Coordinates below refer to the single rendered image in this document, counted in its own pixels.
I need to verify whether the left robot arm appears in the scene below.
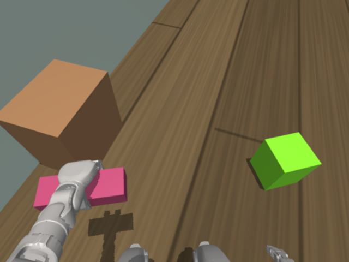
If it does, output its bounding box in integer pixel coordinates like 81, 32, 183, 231
6, 181, 85, 262

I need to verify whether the left robot hand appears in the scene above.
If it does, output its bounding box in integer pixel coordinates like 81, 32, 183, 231
58, 160, 104, 210

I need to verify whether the right robot hand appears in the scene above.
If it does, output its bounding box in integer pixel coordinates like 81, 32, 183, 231
266, 245, 294, 262

